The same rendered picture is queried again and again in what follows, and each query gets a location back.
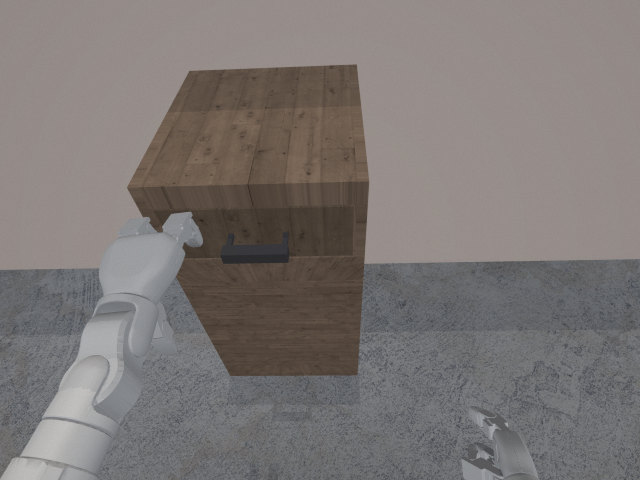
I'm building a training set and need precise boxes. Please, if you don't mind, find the cabinet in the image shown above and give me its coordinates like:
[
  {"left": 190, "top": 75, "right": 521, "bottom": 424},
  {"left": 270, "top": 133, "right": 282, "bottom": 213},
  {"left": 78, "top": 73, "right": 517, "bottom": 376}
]
[{"left": 127, "top": 64, "right": 369, "bottom": 376}]

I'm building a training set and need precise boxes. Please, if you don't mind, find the robot right hand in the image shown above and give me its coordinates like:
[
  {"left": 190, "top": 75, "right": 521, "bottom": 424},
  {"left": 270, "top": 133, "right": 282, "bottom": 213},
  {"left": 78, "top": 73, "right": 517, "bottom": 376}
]
[{"left": 461, "top": 406, "right": 538, "bottom": 480}]

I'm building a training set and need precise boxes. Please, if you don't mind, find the robot left forearm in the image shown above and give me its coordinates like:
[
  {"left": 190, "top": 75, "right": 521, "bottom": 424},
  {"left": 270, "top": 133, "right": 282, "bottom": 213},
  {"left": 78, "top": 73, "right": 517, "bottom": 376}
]
[{"left": 0, "top": 293, "right": 159, "bottom": 480}]

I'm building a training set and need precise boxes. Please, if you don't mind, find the handle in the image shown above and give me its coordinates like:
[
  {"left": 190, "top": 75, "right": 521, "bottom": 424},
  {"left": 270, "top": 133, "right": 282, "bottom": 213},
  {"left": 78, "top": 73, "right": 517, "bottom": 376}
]
[{"left": 220, "top": 232, "right": 289, "bottom": 264}]

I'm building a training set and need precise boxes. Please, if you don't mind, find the robot left hand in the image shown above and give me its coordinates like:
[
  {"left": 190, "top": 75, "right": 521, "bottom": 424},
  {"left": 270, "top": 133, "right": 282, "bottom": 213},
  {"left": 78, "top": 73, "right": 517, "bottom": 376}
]
[{"left": 99, "top": 212, "right": 203, "bottom": 356}]

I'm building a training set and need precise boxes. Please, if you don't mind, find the drawer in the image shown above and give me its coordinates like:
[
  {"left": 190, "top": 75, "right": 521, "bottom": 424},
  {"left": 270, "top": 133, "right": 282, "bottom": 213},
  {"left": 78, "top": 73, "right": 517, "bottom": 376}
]
[{"left": 153, "top": 205, "right": 354, "bottom": 258}]

